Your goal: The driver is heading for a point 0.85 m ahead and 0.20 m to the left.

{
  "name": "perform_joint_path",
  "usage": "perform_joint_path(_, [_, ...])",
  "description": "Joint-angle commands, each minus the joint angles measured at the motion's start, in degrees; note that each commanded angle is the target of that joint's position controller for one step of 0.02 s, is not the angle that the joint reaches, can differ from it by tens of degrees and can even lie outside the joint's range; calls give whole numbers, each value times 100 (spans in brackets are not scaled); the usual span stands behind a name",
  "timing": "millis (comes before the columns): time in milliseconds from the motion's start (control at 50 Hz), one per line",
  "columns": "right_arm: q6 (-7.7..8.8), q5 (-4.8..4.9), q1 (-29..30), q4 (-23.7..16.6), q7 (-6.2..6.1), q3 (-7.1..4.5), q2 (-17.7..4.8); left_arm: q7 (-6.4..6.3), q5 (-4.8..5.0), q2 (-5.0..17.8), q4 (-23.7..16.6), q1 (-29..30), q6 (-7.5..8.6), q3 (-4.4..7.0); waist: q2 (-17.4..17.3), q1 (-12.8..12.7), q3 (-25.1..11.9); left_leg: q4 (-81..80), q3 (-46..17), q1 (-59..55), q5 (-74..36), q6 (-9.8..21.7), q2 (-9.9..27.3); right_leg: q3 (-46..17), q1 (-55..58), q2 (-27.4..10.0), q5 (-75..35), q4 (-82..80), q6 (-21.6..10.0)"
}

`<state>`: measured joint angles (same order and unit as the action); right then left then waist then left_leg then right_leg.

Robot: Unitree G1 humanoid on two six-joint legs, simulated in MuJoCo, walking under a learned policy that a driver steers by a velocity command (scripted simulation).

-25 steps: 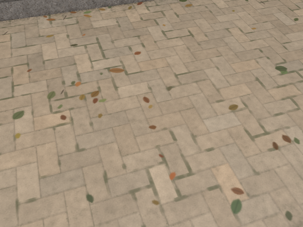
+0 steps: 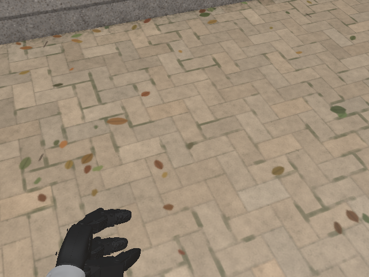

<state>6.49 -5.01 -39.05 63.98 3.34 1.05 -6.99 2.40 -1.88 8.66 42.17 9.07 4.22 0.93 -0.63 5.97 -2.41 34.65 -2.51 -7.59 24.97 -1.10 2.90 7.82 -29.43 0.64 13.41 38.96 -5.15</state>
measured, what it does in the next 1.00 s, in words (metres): walks ahead, turning left: left foot, then right foot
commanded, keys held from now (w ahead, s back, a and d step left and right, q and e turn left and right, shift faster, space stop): w+q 0.60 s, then w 0.40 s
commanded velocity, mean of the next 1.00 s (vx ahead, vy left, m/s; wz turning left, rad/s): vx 0.50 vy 0.00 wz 0.36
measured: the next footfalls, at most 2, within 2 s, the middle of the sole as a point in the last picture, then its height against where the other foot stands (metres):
left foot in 0.44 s outside the picture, level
right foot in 0.94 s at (156, 211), level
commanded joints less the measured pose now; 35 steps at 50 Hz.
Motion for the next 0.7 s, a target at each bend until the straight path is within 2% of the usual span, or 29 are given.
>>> perform_joint_path(20, [26,259,1088,-798,150,-265,-448,-242,-297,982,1096,-3835,123,431,403,-1717,-712,5078,-589,4861,-62,142,-346,-3020,5076,-2069,-2965,-1470,-1387])
perform_joint_path(40, [59,229,1466,-850,143,-315,-463,-284,-173,988,1024,-3005,160,462,284,-1354,250,4997,-624,4919,-476,314,78,-2514,3410,-2028,-2616,-1721,-1135])
perform_joint_path(60, [23,111,1182,-846,84,-345,-459,-295,-106,609,932,-2502,137,377,167,-966,-9,4730,-656,4413,-537,483,276,-2053,2715,-2011,-2736,-1780,-1115])
perform_joint_path(80, [7,63,1283,-915,80,-281,-266,-235,-94,342,864,-2100,144,332,42,-671,32,4686,-623,4153,-670,598,355,-1650,2160,-1931,-3114,-1962,-1063])
perform_joint_path(100, [-66,73,1483,-1069,85,-225,-32,-185,-104,104,814,-1907,162,292,149,-488,17,4694,-462,4047,-530,678,421,-1495,1782,-1966,-3059,-2335,-1151])
perform_joint_path(120, [-137,89,1588,-1142,69,-210,108,-164,-99,-15,812,-1759,220,276,154,-343,124,4545,-427,4173,-412,740,474,-1379,1567,-1998,-2699,-2711,-1178])
perform_joint_path(140, [-186,91,1567,-1167,91,-210,104,-156,-103,-8,861,-1798,310,299,301,-270,238,4423,-441,4296,-555,829,485,-1145,1455,-1930,-2373,-2974,-1158])
perform_joint_path(180, [-180,85,1810,-1211,181,-216,81,-161,-211,59,927,-1847,402,308,193,-223,439,3902,-478,4627,-1426,922,503,-514,1405,-1710,-2570,-3151,-1022])
perform_joint_path(200, [-275,1065,2352,-1531,-264,-455,-621,-196,302,550,1040,-1865,365,323,192,-153,674,3683,-544,5157,-1503,604,575,-290,1525,-1604,-2508,-3180,-556])
perform_joint_path(220, [-275,1053,2630,-1690,-394,-442,-712,-264,312,667,1028,-1810,325,338,172,-155,723,3068,-432,5195,-1902,499,580,-90,1504,-1470,-2486,-3147,-377])
perform_joint_path(240, [-229,859,2792,-1787,-402,-415,-656,-329,243,756,1043,-1845,312,321,112,-163,696,2268,-157,4775,-2403,441,503,175,1258,-1253,-2337,-3164,-256])
perform_joint_path(260, [-191,739,3095,-1885,-367,-379,-539,-370,220,784,1094,-2090,298,324,152,-330,653,1663,137,4407,-2780,428,390,380,1215,-1119,-2281,-3193,-194])
perform_joint_path(300, [-199,701,3715,-2089,-227,-331,-425,-444,232,1108,1220,-2578,291,403,195,-579,610,868,406,4201,-3136,511,257,439,1755,-1189,-2202,-3226,-182])
perform_joint_path(320, [-208,745,3951,-2189,-179,-357,-504,-460,215,1160,1251,-2736,265,427,247,-641,574,590,443,4204,-3178,585,171,440,2219,-1265,-2527,-3148,-158])
perform_joint_path(340, [-223,743,4086,-2258,-145,-393,-622,-472,214,1237,1254,-2783,221,449,284,-618,566,366,511,4315,-2948,672,58,476,2740,-1356,-3228,-2898,-111])
perform_joint_path(380, [-284,695,4082,-2341,-50,-497,-884,-512,312,1362,1179,-2853,97,501,477,-471,411,251,760,4239,-2249,890,-243,574,3593,-1598,-5151,-2224,-18])
perform_joint_path(400, [-315,703,3892,-2338,-13,-560,-1017,-544,294,1470,1129,-2824,15,534,588,-309,283,261,884,4005,-1888,1005,-423,616,3829,-1645,-5948,-1690,47])
perform_joint_path(420, [-342,708,3391,-2251,1,-669,-1243,-558,275,1580,1060,-2729,-67,561,666,-19,64,115,930,3384,-1670,1140,-587,618,3800,-1631,-6351,-855,96])
perform_joint_path(440, [-362,705,2484,-2040,-28,-869,-1635,-582,288,1604,949,-2590,-105,561,524,465,-344,-374,814,2013,-2084,1350,-739,683,3263,-1438,-5996,474,250])
perform_joint_path(460, [-428,630,1814,-1874,-157,-1010,-2126,-573,178,1319,760,-2667,-44,471,-357,493,-893,-160,-625,247,-2550,1636,200,720,1583,-1033,-3271,2504,473])
perform_joint_path(480, [-400,623,2063,-2049,-185,-1016,-2354,-405,157,614,452,-3105,178,245,-1603,-184,-1564,-1121,-3935,-1434,-1709,2885,1485,-241,-809,339,1667,4660,803])
perform_joint_path(500, [-408,541,1915,-2101,-207,-896,-1966,-275,360,1055,300,-2468,458,342,-922,130,-1831,-1696,-4205,-1521,-1423,2632,1407,-1374,-1416,111,1592,4949,612])
perform_joint_path(520, [-366,528,2126,-2125,-244,-844,-1686,-246,496,1175,125,-2066,550,362,-654,62,-1205,-1656,-3294,-995,-1701,2320,1223,-1368,-1751,-174,1186,4684,468])
perform_joint_path(540, [-307,578,2546,-2196,-225,-811,-1591,-304,390,1123,82,-1928,567,354,50,-270,-666,-1694,-2673,-30,-2398,2121,997,-1307,-1585,-408,822,4141,459])
perform_joint_path(560, [-265,591,2883,-2281,-225,-763,-1430,-361,262,1223,95,-1924,507,419,250,-500,-442,-1742,-2186,736,-2807,1973,817,-1271,-1233,-609,654,3662,504])
perform_joint_path(580, [-241,562,3021,-2352,-241,-727,-1345,-369,217,1223,35,-1991,418,449,205,-671,-322,-1866,-2020,1323,-2959,1944,696,-1287,-863,-709,579,3435,555])
perform_joint_path(620, [-209,568,2994,-2380,-282,-718,-1366,-382,167,1110,-72,-2030,268,451,169,-827,-182,-2018,-1810,1904,-3115,1922,607,-1204,-714,-800,537,2867,684])
perform_joint_path(660, [-190,543,2802,-2373,-365,-748,-1479,-398,114,968,-215,-1688,204,386,41,-741,-77,-2136,-1436,2235,-3443,1869,502,-1064,-777,-812,16,2139,802])
perform_joint_path(700, [-203,572,2620,-2319,-420,-760,-1500,-387,86,850,-321,-1240,203,316,-81,-567,-27,-2129,-1029,2468,-3369,1666,244,-967,-534,-718,-884,1139,827])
